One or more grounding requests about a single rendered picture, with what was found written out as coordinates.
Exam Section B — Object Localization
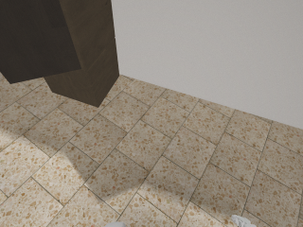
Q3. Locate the cupboard door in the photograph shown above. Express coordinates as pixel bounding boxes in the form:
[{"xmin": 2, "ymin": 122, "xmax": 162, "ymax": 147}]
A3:
[{"xmin": 0, "ymin": 0, "xmax": 81, "ymax": 84}]

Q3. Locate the right robot hand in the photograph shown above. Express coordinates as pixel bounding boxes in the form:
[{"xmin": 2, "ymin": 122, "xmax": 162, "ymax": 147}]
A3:
[{"xmin": 231, "ymin": 215, "xmax": 257, "ymax": 227}]

